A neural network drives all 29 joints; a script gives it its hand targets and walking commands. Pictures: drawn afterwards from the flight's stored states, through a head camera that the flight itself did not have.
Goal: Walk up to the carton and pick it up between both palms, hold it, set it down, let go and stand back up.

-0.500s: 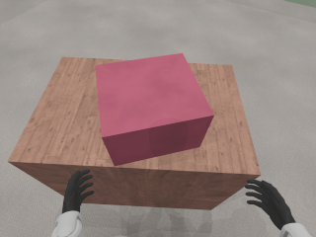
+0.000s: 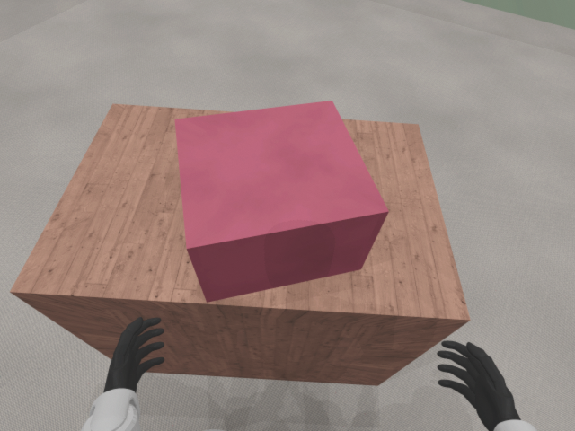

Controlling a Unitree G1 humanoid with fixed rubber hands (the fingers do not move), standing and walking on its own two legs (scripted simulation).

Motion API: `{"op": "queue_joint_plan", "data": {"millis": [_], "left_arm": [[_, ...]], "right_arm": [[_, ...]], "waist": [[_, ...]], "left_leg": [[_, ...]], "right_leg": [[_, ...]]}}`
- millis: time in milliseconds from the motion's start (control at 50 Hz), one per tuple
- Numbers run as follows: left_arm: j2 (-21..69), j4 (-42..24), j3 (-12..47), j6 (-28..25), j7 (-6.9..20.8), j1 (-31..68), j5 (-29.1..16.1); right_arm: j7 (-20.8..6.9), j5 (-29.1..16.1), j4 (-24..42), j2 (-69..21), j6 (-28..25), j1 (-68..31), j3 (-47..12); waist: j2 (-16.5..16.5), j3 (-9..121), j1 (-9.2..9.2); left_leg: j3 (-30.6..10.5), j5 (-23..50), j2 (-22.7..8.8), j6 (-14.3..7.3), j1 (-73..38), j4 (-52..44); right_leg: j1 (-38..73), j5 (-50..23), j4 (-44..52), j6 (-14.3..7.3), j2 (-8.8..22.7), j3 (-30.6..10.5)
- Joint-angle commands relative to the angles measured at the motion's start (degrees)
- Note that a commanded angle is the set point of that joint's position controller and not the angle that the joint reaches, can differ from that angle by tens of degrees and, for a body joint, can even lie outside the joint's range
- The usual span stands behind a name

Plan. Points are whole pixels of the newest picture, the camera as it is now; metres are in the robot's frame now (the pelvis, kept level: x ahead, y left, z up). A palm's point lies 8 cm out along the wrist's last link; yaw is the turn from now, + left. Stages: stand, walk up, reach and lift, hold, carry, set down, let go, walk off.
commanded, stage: set down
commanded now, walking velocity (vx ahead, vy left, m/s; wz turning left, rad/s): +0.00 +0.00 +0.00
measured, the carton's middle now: (271, 197) +0.48 +0.07 -0.03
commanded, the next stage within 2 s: let go in 1.40 s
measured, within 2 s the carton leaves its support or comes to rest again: neither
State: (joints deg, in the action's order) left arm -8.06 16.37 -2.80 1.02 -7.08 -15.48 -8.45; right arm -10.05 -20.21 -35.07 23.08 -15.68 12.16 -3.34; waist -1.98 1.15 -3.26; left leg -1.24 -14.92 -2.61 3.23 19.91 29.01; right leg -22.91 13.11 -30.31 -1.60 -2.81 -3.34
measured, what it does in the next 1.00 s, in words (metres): stands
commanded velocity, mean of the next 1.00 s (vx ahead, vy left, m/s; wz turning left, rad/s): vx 0.00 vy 0.00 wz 0.00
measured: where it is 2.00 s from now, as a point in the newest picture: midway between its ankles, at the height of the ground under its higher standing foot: outside the picture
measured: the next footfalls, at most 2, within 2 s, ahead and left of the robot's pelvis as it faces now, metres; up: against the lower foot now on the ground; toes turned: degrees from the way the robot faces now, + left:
none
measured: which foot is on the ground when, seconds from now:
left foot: down 0.00-1.00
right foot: down 0.00-1.00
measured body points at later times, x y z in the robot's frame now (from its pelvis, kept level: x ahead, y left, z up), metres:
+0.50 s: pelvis +0.01 +0.01 +0.00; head +0.07 +0.03 +0.45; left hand +0.17 +0.25 -0.08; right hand +0.18 -0.25 -0.08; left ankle +0.00 +0.16 -0.73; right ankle +0.02 -0.10 -0.73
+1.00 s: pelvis +0.01 +0.01 +0.00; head +0.06 +0.03 +0.45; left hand +0.17 +0.25 -0.10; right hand +0.17 -0.22 -0.10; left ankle +0.00 +0.16 -0.73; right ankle +0.02 -0.10 -0.73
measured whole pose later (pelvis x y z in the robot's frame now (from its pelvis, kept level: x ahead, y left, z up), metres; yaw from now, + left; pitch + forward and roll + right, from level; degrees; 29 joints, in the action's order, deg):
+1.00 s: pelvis +0.01 +0.01 +0.00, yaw +0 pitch +4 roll +0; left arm -11.1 25.4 -2.8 5.6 -1.7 -13.4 -7.1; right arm -2.2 -10.9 -45.6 13.3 -16.2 9.9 -3.3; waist -2.2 -2.3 -1.3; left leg -1.2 -16.1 -2.5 3.0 16.8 29.0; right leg -18.8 13.3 -28.1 -0.9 -2.6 -3.3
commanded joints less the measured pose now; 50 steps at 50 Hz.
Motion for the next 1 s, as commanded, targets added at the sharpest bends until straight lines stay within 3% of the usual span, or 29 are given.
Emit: {"op": "queue_joint_plan", "data": {"millis": [0, 20, 60, 80, 100, 140, 160, 240, 280, 300, 360, 380, 420, 500, 540, 560, 620, 660, 680, 740, 760, 820, 840, 900, 980], "left_arm": [[-8.0, -10.6, -1.4, -1.1, 0.2, 5.1, 5.5], [-9.1, -7.9, -1.6, -0.3, 0.9, 4.8, 5.2], [-10.0, -8.5, -2.5, -0.2, 1.3, 4.3, 5.3], [-9.7, -9.9, -2.4, -0.3, 1.0, 4.3, 5.2], [-10.5, -8.2, -2.8, 0.2, 1.4, 4.0, 5.5], [-9.8, -11.1, -2.3, -0.3, 0.9, 2.8, 5.2], [-10.4, -8.9, -2.3, 0.2, 1.5, 3.0, 5.8], [-10.8, -6.8, -3.3, -0.4, 2.6, 1.3, 5.7], [-10.5, -6.0, -2.4, -0.5, 2.6, 2.3, 5.8], [-10.9, -6.5, -2.3, -0.6, 2.6, 1.9, 5.5], [-10.6, -5.4, -2.8, -0.5, 3.0, 0.9, 6.9], [-11.4, -3.2, -3.0, -0.5, 3.7, 0.6, 6.5], [-11.6, -4.6, -2.8, -0.5, 3.8, 0.5, 6.6], [-11.3, -4.7, -1.7, -0.9, 3.6, 2.0, 6.9], [-11.5, -2.3, -2.1, -0.7, 4.0, 2.1, 7.0], [-11.4, 0.9, -1.8, -0.2, 4.5, 1.9, 7.9], [-10.6, -3.4, -1.5, 0.0, 3.9, 2.3, 7.8], [-10.3, -1.7, -1.8, 0.4, 4.2, 3.1, 8.4], [-11.3, 0.8, -1.3, 0.9, 4.8, 3.1, 8.2], [-11.3, 3.1, -0.5, 2.2, 5.4, 3.6, 8.3], [-11.5, -0.7, -0.3, 2.0, 5.0, 4.5, 7.6], [-11.1, -1.7, 0.2, 2.1, 4.6, 5.5, 7.7], [-11.4, -0.1, 0.1, 2.5, 4.8, 4.4, 8.0], [-11.7, 3.6, 0.1, 3.0, 5.6, 4.9, 8.2], [-11.3, 1.1, 0.1, 3.0, 5.4, 5.3, 8.7]], "right_arm": [[0.8, 5.3, 8.0, 6.2, -1.6, -5.2, 2.1], [1.4, 6.1, 7.8, 4.8, -1.0, -5.5, 1.5], [2.2, 7.1, 7.8, 4.2, -1.0, -4.2, 1.8], [2.2, 6.9, 8.8, 4.5, -1.5, -4.7, 2.1], [2.6, 8.0, 8.2, 4.0, -1.0, -4.2, 2.4], [2.4, 7.8, 9.2, 4.7, -1.9, -3.9, 2.8], [2.8, 8.5, 7.1, 3.4, -1.6, -3.2, 2.6], [3.9, 9.4, 6.0, 1.8, -2.1, -1.8, 2.1], [4.0, 10.2, 5.1, 1.9, -2.6, -3.7, 2.8], [4.2, 10.4, 6.2, 1.5, -3.0, -3.7, 2.8], [4.4, 10.5, 3.7, 0.9, -3.6, -2.1, 1.8], [5.0, 11.2, 2.7, 0.1, -3.6, -1.9, 1.9], [5.2, 11.5, 3.3, 0.3, -4.3, -2.4, 2.4], [5.5, 12.0, 2.5, -0.3, -5.0, -3.9, 3.5], [5.9, 12.6, 1.4, -1.7, -5.1, -3.5, 2.5], [6.1, 13.4, -1.5, -2.0, -4.7, -2.5, 2.5], [5.9, 13.1, 0.2, -1.6, -5.0, -3.2, 3.8], [6.1, 13.6, -1.4, -2.3, -5.1, -3.5, 3.4], [6.8, 14.9, -2.9, -3.3, -4.2, -2.8, 3.2], [7.5, 17.1, -3.5, -4.6, -3.5, -3.5, 4.5], [7.5, 16.8, -1.9, -4.5, -3.9, -5.0, 5.2], [7.6, 17.2, -1.4, -4.0, -4.0, -5.1, 6.2], [7.9, 17.8, -2.2, -4.6, -3.8, -4.2, 6.1], [8.7, 19.2, -2.9, -5.8, -3.4, -4.6, 6.1], [8.7, 19.1, -3.1, -5.9, -3.4, -4.4, 6.3]], "waist": [[-0.5, 5.8, 3.22], [-2.1, 4.1, 2.81], [-2.6, 6.9, 3.50], [-1.6, 7.5, 2.74], [-1.4, 7.2, 3.16], [-0.7, 9.5, 2.75], [-1.0, 8.3, 3.84], [-2.7, 8.5, 3.03], [-0.9, 7.9, 3.62], [-1.6, 8.0, 3.17], [-0.6, 9.0, 3.44], [-1.8, 8.4, 3.84], [-0.6, 9.1, 3.19], [0.1, 8.2, 3.45], [-1.3, 6.9, 3.16], [-0.4, 4.7, 4.18], [2.2, 7.5, 3.52], [2.0, 6.6, 3.11], [1.1, 5.5, 4.51], [1.0, 3.3, 4.24], [1.3, 5.4, 3.91], [2.7, 5.8, 4.40], [3.6, 5.7, 4.75], [2.1, 3.6, 4.66], [3.2, 5.8, 4.50]], "left_leg": [[2.3, 5.5, 3.9, -1.9, -9.4, -4.2], [2.9, 4.4, 4.3, -2.4, -7.9, -4.2], [2.9, 5.9, 4.5, -2.5, -8.0, -3.9], [2.9, 6.7, 4.4, -2.3, -8.2, -4.0], [2.9, 5.9, 4.3, -2.4, -8.5, -3.9], [3.1, 8.9, 4.3, -1.9, -9.5, -3.8], [3.1, 7.4, 4.5, -2.2, -8.5, -4.1], [3.7, 9.7, 4.6, -2.4, -8.7, -4.2], [3.2, 9.0, 4.3, -2.0, -9.1, -4.0], [3.8, 8.9, 4.4, -2.4, -9.6, -4.3], [3.4, 10.8, 4.4, -2.0, -10.4, -3.9], [4.1, 10.7, 4.7, -2.3, -10.0, -3.9], [4.1, 12.7, 4.7, -1.8, -10.8, -3.9], [3.8, 12.0, 4.2, -1.8, -11.4, -4.0], [4.5, 10.7, 4.6, -2.3, -10.4, -4.2], [4.6, 9.6, 4.8, -2.6, -11.2, -4.4], [3.9, 12.0, 4.2, -1.9, -13.2, -4.1], [4.3, 12.2, 4.3, -1.6, -13.2, -4.4], [4.8, 10.8, 4.5, -2.2, -13.0, -4.9], [5.2, 7.4, 4.3, -2.1, -12.5, -5.9], [5.0, 9.4, 4.1, -2.0, -12.7, -5.4], [5.1, 9.8, 4.0, -1.6, -13.2, -5.5], [4.9, 10.4, 4.3, -1.6, -13.1, -5.1], [5.7, 7.8, 4.5, -2.0, -12.6, -5.9], [5.1, 9.9, 4.4, -1.6, -13.1, -5.3]], "right_leg": [[9.2, 1.0, 11.1, 0.0, 2.8, -1.2], [10.4, 1.0, 11.5, 0.3, 3.1, -1.6], [12.4, -3.2, 11.0, 0.7, 3.5, -1.8], [12.1, -3.2, 10.6, 0.7, 3.4, -1.5], [12.0, -3.0, 10.7, 0.6, 3.6, -1.7], [12.7, -6.7, 10.1, 0.5, 3.0, -0.6], [13.7, -7.6, 10.4, 0.4, 3.5, -1.2], [15.0, -12.9, 10.0, 1.3, 3.4, -1.2], [12.9, -10.2, 10.1, 0.9, 3.3, -0.4], [13.3, -10.8, 10.3, 0.9, 3.1, 0.0], [14.6, -14.6, 10.2, 0.9, 3.0, -0.1], [15.0, -16.6, 10.3, 1.5, 3.5, -0.6], [14.8, -18.6, 10.1, 1.4, 3.3, 0.3], [14.1, -15.3, 10.3, 1.2, 2.4, 1.0], [14.4, -15.8, 10.5, 1.5, 2.9, 0.3], [13.5, -14.1, 11.3, 1.6, 3.3, 0.1], [12.8, -13.6, 10.7, 0.5, 2.4, 1.2], [13.5, -12.6, 10.8, 0.7, 2.5, 1.1], [12.9, -12.5, 11.9, 0.9, 2.9, 0.8], [12.5, -6.6, 12.2, 0.6, 2.7, 1.4], [12.8, -8.8, 11.5, 0.6, 2.6, 1.7], [12.5, -8.0, 10.8, 0.6, 2.1, 2.2], [13.1, -9.3, 10.8, 0.5, 2.4, 2.1], [13.2, -7.6, 11.3, 0.9, 2.7, 1.6], [13.8, -9.2, 10.5, 0.4, 2.3, 2.0]]}}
